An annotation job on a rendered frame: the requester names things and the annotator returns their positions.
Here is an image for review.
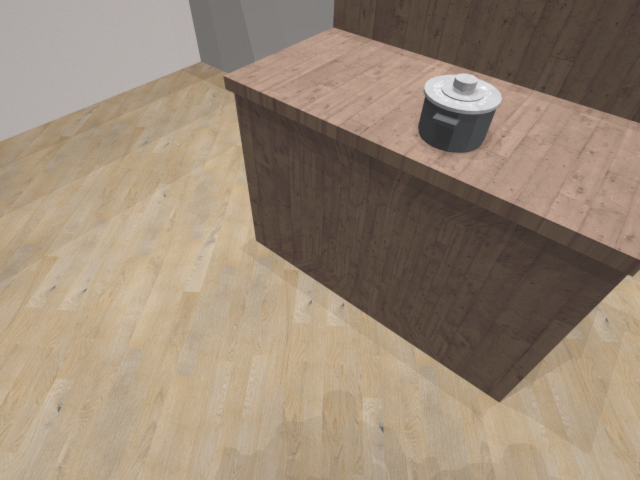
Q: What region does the pot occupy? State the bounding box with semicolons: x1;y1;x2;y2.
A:
418;97;496;153

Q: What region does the lid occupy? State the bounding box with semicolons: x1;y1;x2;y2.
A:
424;75;502;114

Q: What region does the knob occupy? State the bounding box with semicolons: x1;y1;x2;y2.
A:
453;73;478;91

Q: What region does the table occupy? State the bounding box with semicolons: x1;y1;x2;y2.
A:
223;0;640;402

